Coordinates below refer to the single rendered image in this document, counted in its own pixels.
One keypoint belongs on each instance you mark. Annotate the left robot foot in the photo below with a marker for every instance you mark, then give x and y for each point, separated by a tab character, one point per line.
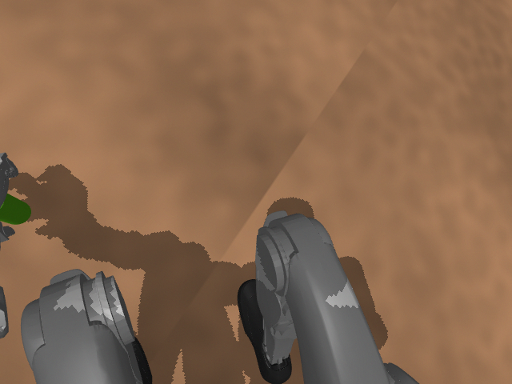
142	362

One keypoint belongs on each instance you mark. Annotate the left robot hand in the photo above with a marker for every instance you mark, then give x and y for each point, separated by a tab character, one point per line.
7	170

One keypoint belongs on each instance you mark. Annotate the right robot foot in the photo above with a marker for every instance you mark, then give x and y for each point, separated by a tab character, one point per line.
251	317

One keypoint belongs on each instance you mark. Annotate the right robot hand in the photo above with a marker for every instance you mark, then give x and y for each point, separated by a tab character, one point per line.
398	376

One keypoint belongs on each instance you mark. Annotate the can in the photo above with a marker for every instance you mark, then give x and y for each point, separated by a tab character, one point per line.
14	211

